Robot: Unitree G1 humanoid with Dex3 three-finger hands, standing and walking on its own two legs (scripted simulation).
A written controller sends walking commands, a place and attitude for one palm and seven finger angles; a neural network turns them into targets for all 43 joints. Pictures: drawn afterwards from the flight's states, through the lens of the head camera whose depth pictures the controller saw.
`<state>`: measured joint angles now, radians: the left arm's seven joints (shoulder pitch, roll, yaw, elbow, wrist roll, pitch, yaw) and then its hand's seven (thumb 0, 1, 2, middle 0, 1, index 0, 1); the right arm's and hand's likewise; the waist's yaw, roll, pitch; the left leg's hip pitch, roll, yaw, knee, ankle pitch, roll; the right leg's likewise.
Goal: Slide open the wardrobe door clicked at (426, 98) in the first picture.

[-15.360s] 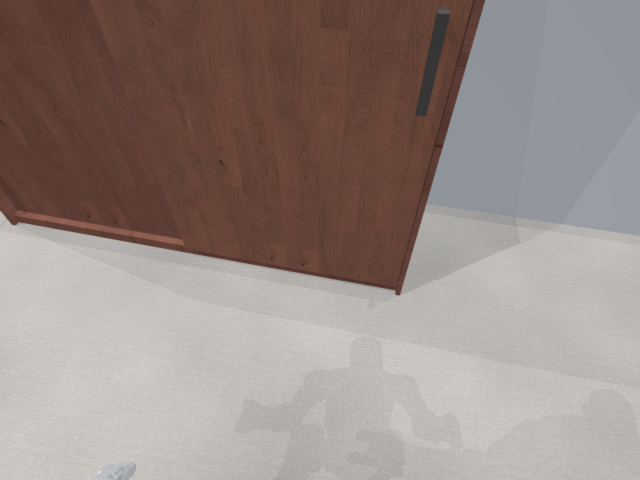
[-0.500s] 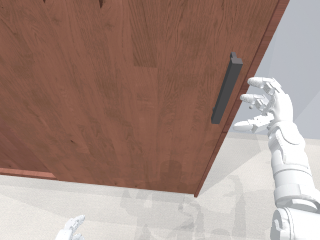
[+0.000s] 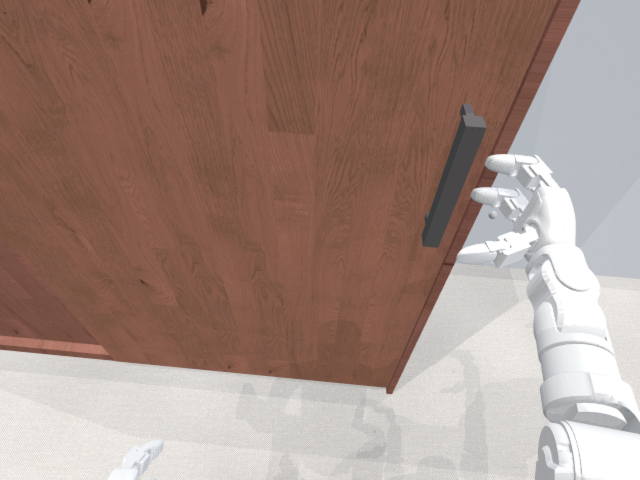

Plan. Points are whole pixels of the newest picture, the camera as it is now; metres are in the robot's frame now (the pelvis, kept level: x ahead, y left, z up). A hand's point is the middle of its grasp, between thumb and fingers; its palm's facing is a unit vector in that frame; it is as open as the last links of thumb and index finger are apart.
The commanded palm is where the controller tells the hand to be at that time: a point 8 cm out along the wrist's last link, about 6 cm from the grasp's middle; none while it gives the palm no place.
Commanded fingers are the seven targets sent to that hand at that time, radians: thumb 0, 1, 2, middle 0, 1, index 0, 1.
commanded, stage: feel for the door with the fingertips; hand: right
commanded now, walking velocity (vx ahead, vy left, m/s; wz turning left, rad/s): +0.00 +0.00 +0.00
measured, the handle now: (446, 181) +0.49 -0.12 +0.13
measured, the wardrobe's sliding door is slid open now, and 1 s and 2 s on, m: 0.00 0.00 0.00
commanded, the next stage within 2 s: slide the fingers in behind the handle in 0.54 s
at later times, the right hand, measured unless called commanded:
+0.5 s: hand (488, 207) +0.43 -0.16 +0.14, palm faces +0.02 +1.00 +0.01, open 14.0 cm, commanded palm +0.41 -0.21 +0.14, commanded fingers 0.00 0.50 -0.30 0.30 1.20 0.30 1.20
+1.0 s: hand (477, 207) +0.43 -0.15 +0.14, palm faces +0.01 +1.00 +0.01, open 13.9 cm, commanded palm +0.40 -0.20 +0.14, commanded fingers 0.00 0.50 -0.30 0.30 1.20 0.30 1.20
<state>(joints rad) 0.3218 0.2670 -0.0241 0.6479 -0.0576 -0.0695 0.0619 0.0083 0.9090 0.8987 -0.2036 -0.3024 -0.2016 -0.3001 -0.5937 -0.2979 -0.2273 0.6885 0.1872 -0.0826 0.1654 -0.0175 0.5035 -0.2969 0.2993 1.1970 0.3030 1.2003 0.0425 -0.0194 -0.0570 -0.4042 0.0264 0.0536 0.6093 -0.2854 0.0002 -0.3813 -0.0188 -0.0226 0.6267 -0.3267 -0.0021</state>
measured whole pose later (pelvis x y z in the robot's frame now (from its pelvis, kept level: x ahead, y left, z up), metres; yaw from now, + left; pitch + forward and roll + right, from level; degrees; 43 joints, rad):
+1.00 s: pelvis -0.01 -0.01 +0.00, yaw +1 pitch +6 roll +0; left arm 0.35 0.25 -0.03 0.66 -0.05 -0.08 0.04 0.01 0.91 0.90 -0.20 -0.30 -0.20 -0.30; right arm -0.68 -0.28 -0.21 0.81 0.16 -0.14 0.10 -0.02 0.50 -0.30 0.31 1.22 0.32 1.21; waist 0.06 -0.02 -0.06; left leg -0.45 0.03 0.04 0.63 -0.28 -0.01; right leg -0.42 -0.02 -0.03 0.66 -0.33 -0.01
